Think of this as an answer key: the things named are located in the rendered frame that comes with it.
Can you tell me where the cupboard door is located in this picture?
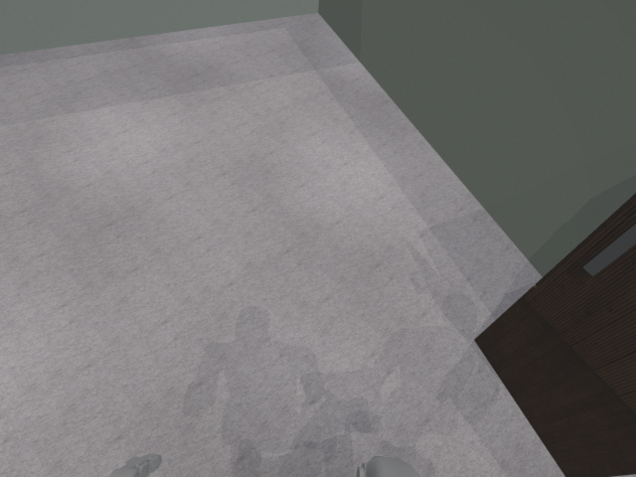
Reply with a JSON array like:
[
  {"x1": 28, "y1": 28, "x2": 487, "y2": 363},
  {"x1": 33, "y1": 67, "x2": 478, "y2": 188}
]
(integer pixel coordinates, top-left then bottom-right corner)
[{"x1": 525, "y1": 200, "x2": 636, "y2": 413}]

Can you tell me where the handle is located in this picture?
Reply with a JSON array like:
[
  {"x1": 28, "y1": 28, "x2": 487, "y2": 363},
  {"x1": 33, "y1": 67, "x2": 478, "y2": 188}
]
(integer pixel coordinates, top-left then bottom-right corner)
[{"x1": 583, "y1": 224, "x2": 636, "y2": 276}]

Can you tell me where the robot right thigh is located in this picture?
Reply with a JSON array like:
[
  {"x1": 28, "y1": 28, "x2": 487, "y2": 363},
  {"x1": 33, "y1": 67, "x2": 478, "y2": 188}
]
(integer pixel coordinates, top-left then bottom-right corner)
[{"x1": 356, "y1": 457, "x2": 421, "y2": 477}]

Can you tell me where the robot left hand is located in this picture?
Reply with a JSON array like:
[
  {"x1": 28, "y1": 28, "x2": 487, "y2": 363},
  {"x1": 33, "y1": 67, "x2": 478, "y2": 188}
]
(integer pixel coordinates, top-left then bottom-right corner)
[{"x1": 108, "y1": 454, "x2": 162, "y2": 477}]

